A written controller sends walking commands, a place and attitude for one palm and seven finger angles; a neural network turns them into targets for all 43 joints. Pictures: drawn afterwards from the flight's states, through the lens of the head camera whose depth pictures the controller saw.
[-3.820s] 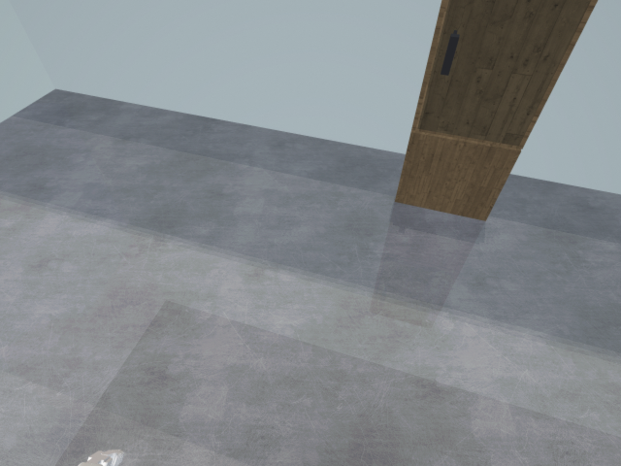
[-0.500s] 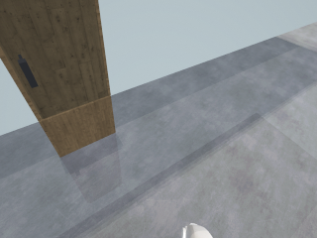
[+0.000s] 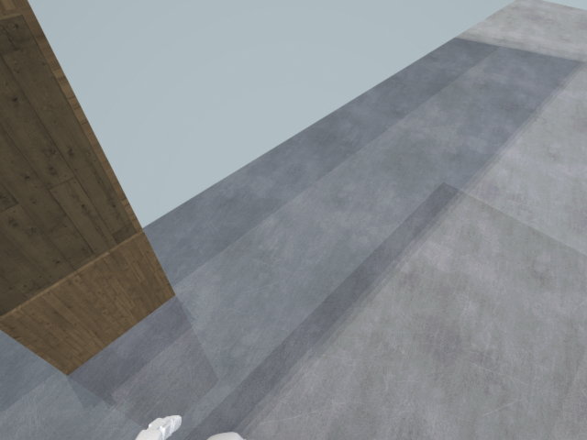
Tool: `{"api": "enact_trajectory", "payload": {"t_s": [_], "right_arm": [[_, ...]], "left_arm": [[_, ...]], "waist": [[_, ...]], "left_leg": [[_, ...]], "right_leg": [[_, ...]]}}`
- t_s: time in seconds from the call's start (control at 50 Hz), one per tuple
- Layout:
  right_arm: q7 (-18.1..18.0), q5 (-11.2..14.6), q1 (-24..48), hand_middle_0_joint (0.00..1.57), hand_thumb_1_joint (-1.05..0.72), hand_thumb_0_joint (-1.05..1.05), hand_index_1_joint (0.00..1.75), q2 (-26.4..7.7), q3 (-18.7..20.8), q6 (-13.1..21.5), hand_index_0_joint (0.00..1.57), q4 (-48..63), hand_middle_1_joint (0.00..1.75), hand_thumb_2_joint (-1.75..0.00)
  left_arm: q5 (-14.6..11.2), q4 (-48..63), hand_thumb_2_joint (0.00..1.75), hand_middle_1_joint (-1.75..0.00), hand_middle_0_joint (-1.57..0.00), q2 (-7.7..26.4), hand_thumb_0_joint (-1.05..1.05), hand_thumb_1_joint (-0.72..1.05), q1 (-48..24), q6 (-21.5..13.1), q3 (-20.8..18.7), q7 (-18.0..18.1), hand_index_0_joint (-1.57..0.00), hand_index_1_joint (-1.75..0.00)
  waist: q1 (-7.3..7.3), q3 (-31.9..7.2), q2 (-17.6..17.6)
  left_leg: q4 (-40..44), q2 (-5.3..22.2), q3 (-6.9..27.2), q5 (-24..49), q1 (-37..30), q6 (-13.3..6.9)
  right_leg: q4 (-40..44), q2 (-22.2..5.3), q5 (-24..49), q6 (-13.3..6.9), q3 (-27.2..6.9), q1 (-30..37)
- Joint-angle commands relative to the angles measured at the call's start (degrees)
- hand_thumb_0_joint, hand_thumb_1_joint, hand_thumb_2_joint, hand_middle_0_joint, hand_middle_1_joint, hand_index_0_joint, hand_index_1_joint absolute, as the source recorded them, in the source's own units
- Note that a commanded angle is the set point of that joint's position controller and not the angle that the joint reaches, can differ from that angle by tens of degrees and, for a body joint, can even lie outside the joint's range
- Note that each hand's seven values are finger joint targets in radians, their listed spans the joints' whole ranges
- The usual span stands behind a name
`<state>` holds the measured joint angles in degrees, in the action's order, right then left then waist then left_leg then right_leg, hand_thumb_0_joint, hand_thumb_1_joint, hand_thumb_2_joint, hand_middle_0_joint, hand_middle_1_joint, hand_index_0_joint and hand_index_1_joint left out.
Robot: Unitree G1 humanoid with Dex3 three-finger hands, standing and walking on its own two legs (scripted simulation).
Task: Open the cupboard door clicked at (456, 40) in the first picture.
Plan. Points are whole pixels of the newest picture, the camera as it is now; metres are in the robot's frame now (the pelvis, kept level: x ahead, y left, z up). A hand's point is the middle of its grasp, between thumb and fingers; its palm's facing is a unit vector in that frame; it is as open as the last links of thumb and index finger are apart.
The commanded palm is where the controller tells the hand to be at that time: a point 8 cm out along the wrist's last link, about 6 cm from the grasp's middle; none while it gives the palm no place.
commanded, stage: turn to face it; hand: left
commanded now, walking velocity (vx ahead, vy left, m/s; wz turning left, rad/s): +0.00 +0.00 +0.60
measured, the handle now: out of the picture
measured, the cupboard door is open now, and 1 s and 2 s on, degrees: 0 0 0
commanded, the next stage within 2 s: take the last steps up to it in 1.20 s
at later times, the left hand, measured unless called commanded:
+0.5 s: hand out of the picture +0.03 +0.27 -0.16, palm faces +0.31 -0.91 -0.27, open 7.4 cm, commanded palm none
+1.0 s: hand out of the picture -0.04 +0.16 -0.14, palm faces +0.55 -0.79 -0.27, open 7.4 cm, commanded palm none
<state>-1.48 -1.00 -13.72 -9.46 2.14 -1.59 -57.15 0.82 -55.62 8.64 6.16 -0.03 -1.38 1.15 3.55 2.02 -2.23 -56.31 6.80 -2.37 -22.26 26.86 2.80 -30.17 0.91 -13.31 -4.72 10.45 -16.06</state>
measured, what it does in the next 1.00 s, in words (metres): steps on the spot, turning left: left foot, then right foot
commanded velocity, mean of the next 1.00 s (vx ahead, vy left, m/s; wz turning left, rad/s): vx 0.00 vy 0.00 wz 0.55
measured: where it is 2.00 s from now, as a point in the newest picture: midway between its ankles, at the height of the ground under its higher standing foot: outside the picture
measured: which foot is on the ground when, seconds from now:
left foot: up 0.00-0.14, down 0.16-0.70, up 0.72-1.00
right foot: down 0.00-0.18, up 0.20-0.68, down 0.70-1.00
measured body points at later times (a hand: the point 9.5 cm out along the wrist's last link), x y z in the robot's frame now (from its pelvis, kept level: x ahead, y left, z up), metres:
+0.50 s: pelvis +0.02 +0.03 +0.01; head +0.05 +0.06 +0.46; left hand +0.01 +0.32 -0.14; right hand +0.12 -0.20 -0.13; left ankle +0.03 +0.12 -0.73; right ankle +0.04 -0.15 -0.66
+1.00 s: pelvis +0.01 -0.04 +0.01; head +0.04 -0.06 +0.46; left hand -0.07 +0.20 -0.12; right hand +0.21 -0.23 -0.14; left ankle -0.09 +0.09 -0.65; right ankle +0.06 -0.13 -0.73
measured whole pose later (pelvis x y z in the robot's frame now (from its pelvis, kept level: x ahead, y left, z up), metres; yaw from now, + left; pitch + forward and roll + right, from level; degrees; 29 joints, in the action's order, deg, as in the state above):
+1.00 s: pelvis +0.01 -0.04 +0.01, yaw +34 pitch -1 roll +3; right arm 1.4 -1.4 -10.4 -16.1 5.4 -5.4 -54.6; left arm 1.1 -51.9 9.6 13.6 0.7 -1.4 1.1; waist 0.8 3.7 -1.5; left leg -60.3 2.2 0.0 -22.5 26.3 4.8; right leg -28.9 -6.4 -16.2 -1.0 10.1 -11.3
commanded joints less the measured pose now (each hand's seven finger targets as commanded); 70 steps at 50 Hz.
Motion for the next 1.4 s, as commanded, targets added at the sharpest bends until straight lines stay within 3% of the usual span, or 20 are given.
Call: {"api": "enact_trajectory", "payload": {"t_s": [0.0,0.06,0.12,0.16,0.18,0.28,0.52,0.64,0.66,0.68,0.7,0.76,0.8,1.02,1.1,1.12,1.14,1.16,1.26,1.38], "right_arm": [[1.25,0.17,-2.76,0.20,-0.90,0.00,0.30,-3.03,0.66,-0.24,0.20,2.09,0.30,-0.90],[1.71,0.16,-1.52,0.20,-0.90,0.00,0.30,-3.23,0.97,-0.03,0.20,3.44,0.30,-0.90],[1.99,-0.20,-5.10,0.20,-0.90,0.00,0.30,-5.60,1.70,0.38,0.20,3.52,0.30,-0.90],[1.55,-0.84,-9.07,0.20,-0.90,0.00,0.30,-13.84,3.43,0.90,0.20,4.41,0.30,-0.90],[0.70,-0.92,-9.91,0.20,-0.90,0.00,0.30,-13.54,3.68,1.13,0.20,3.39,0.30,-0.90],[0.08,-0.25,-2.26,0.20,-0.90,0.00,0.30,-11.20,2.84,2.26,0.20,5.65,0.30,-0.90],[0.90,-0.45,-2.03,0.20,-0.90,0.00,0.30,-14.50,4.84,0.68,0.20,5.67,0.30,-0.90],[1.56,-0.18,3.85,0.20,-0.90,0.00,0.30,-14.83,5.50,-0.32,0.20,8.42,0.30,-0.90],[1.91,0.31,4.04,0.20,-0.90,0.00,0.30,-12.52,5.32,-0.44,0.20,9.07,0.30,-0.90],[1.99,0.49,2.26,0.20,-0.90,0.00,0.30,-7.78,4.51,-0.39,0.20,10.49,0.30,-0.90],[1.96,-0.57,3.41,0.20,-0.90,0.00,0.30,-10.85,5.04,-0.56,0.20,10.88,0.30,-0.90],[2.97,-0.68,1.30,0.20,-0.90,0.00,0.30,-10.74,5.14,-1.81,0.20,7.88,0.30,-0.90],[3.27,-0.53,0.92,0.20,-0.90,0.00,0.30,-10.01,4.56,-1.95,0.20,7.15,0.30,-0.90],[2.73,0.33,9.72,0.20,-0.90,0.00,0.30,-7.88,2.11,-1.29,0.20,8.23,0.30,-0.90],[2.14,0.48,4.18,0.20,-0.90,0.00,0.30,-8.14,1.74,-0.10,0.20,6.31,0.30,-0.90],[2.13,0.31,2.13,0.20,-0.90,0.00,0.30,-10.63,2.19,0.49,0.20,5.70,0.30,-0.90],[1.94,-0.25,0.74,0.20,-0.90,0.00,0.30,-16.27,3.45,1.00,0.20,5.83,0.30,-0.90],[1.78,0.05,-1.39,0.20,-0.90,0.00,0.30,-19.48,3.83,0.37,0.20,5.55,0.30,-0.90],[0.30,-0.01,6.30,0.20,-0.90,0.00,0.30,-12.91,2.07,1.06,0.20,5.69,0.30,-0.90],[0.28,-0.42,-0.12,0.20,-0.90,0.00,0.30,-11.41,2.26,1.93,0.20,2.50,0.30,-0.90]], "left_arm": [[0.49,2.93,0.90,-0.30,-0.20,9.64,0.00,0.90,3.88,-0.39,-2.77,0.64,-0.20,-0.30],[0.68,3.21,0.90,-0.30,-0.20,11.00,0.00,0.90,4.48,-0.10,-3.51,0.87,-0.20,-0.30],[-0.10,3.97,0.90,-0.30,-0.20,10.21,0.00,0.90,5.33,0.56,-3.90,0.66,-0.20,-0.30],[-0.29,7.82,0.90,-0.30,-0.20,5.91,0.00,0.90,2.96,1.13,-2.90,0.31,-0.20,-0.30],[0.40,7.84,0.90,-0.30,-0.20,6.83,0.00,0.90,0.31,1.38,-3.23,0.61,-0.20,-0.30],[0.04,4.79,0.90,-0.30,-0.20,7.39,0.00,0.90,3.77,1.07,-4.20,-0.33,-0.20,-0.30],[-0.33,6.84,0.90,-0.30,-0.20,8.80,0.00,0.90,0.90,1.74,-4.01,0.17,-0.20,-0.30],[-0.70,6.33,0.90,-0.30,-0.20,10.05,0.00,0.90,9.04,1.01,-4.01,0.67,-0.20,-0.30],[-0.16,6.33,0.90,-0.30,-0.20,13.10,0.00,0.90,10.91,0.39,-4.57,0.97,-0.20,-0.30],[0.87,7.56,0.90,-0.30,-0.20,18.87,0.00,0.90,10.43,-0.12,-5.49,1.36,-0.20,-0.30],[0.23,9.09,0.90,-0.30,-0.20,19.29,0.00,0.90,7.46,0.51,-4.54,1.20,-0.20,-0.30],[0.09,10.70,0.90,-0.30,-0.20,12.93,0.00,0.90,-0.49,-0.07,-3.50,0.98,-0.20,-0.30],[0.10,10.28,0.90,-0.30,-0.20,11.67,0.00,0.90,1.71,-0.66,-2.91,0.77,-0.20,-0.30],[1.08,4.70,0.90,-0.30,-0.20,15.40,0.00,0.90,12.63,-0.29,-3.82,0.64,-0.20,-0.30],[0.59,3.19,0.90,-0.30,-0.20,15.74,0.00,0.90,10.38,0.19,-4.41,0.66,-0.20,-0.30],[0.03,3.28,0.90,-0.30,-0.20,14.33,0.00,0.90,10.60,0.49,-4.11,0.47,-0.20,-0.30],[-0.33,4.67,0.90,-0.30,-0.20,11.02,0.00,0.90,11.81,0.83,-3.71,0.10,-0.20,-0.30],[0.18,6.20,0.90,-0.30,-0.20,9.17,0.00,0.90,8.33,1.14,-2.27,0.11,-0.20,-0.30],[0.10,1.81,0.90,-0.30,-0.20,9.82,0.00,0.90,8.70,1.95,-2.87,-0.36,-0.20,-0.30],[0.54,1.05,0.90,-0.30,-0.20,7.40,0.00,0.90,6.92,1.05,-1.58,-0.94,-0.20,-0.30]], "waist": [[-3.67,0.73,9.42],[-3.74,0.22,7.82],[-2.06,-2.47,2.46],[0.31,-2.53,-18.48],[1.31,-3.99,-13.19],[-2.52,-6.86,-3.13],[-0.74,-5.71,-6.22],[-4.79,-6.45,-6.84],[-5.87,-6.60,0.52],[-5.62,-4.63,19.81],[-5.00,-3.04,15.14],[-0.49,2.37,11.82],[-1.19,1.91,11.97],[-6.75,-2.82,15.07],[-3.76,-5.50,14.68],[-2.54,-7.14,8.92],[-2.00,-8.68,-7.23],[-0.52,-6.83,-12.55],[-3.90,-1.94,-6.57],[-1.47,-2.49,-5.33]], "left_leg": [[4.92,-0.45,-2.33,-1.83,-3.01,-0.03],[11.94,-0.78,-3.45,-1.01,-5.27,-0.18],[27.26,-0.01,-1.85,10.87,-14.96,-1.69],[39.43,19.01,26.24,33.33,-18.67,-13.75],[39.76,17.86,26.61,31.28,-18.07,-15.00],[36.88,8.41,12.97,35.09,-21.74,-11.16],[37.47,6.13,22.26,23.49,-20.24,-12.84],[33.01,1.55,23.58,17.15,-7.27,-9.23],[25.98,-2.41,20.13,10.25,0.66,-5.84],[9.74,-11.62,7.16,-6.45,12.29,-0.11],[-1.43,-9.46,7.49,-9.96,9.23,-0.52],[-13.21,-5.96,6.20,0.18,7.30,0.12],[-14.59,-5.71,3.95,3.45,7.02,1.24],[9.06,-5.28,-1.71,-4.45,-1.01,1.10],[28.55,-5.74,-3.84,5.85,-14.14,-0.48],[35.43,-3.22,-1.59,14.12,-22.26,-1.71],[36.28,9.88,14.01,29.63,-30.78,-6.88],[36.63,17.26,18.42,42.17,-27.90,-12.50],[37.64,7.87,9.97,35.55,-19.28,-11.66],[41.54,7.97,13.57,14.94,-23.62,-12.92]], "right_leg": [[13.62,-19.16,8.86,-4.80,-9.60,-0.53],[9.84,-20.77,10.66,-3.83,-8.18,1.25],[-0.75,-17.76,5.80,1.66,-2.73,-1.95],[-24.44,-5.85,-23.82,8.54,-0.54,-16.14],[-32.46,-5.91,-22.49,7.77,-7.06,-17.36],[-35.44,-6.57,-8.44,9.36,-10.07,-17.30],[-19.99,-4.05,-11.62,10.20,-10.80,-12.12],[2.45,-2.04,-3.04,8.16,-9.73,7.03],[12.46,-7.87,-3.26,6.42,-15.15,14.87],[19.17,-25.57,-7.24,0.25,-33.79,17.73],[18.84,-29.73,-6.88,-2.99,-32.51,6.16],[16.29,-19.74,-0.96,0.07,-19.53,-1.13],[13.64,-17.33,7.61,0.29,-13.09,2.08],[8.33,-21.01,25.66,-3.13,-9.97,12.58],[1.15,-19.68,25.49,0.80,-5.89,9.43],[-4.62,-17.60,20.12,3.77,-3.35,4.29],[-14.59,-11.13,-1.28,7.76,-0.17,-9.04],[-22.97,-8.63,-22.55,8.82,-2.81,-13.50],[-30.80,-7.69,-11.74,9.03,-8.46,-12.02],[-20.50,-5.70,-12.47,8.65,-7.41,-10.97]]}}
